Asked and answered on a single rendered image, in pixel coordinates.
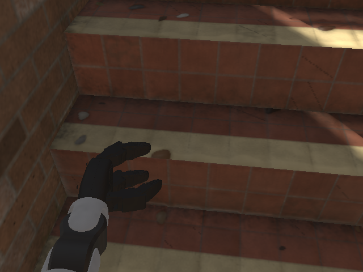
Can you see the left robot forearm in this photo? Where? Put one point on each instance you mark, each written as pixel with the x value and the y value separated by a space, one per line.
pixel 83 238

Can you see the robot left hand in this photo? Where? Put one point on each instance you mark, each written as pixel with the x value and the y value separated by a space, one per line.
pixel 100 182

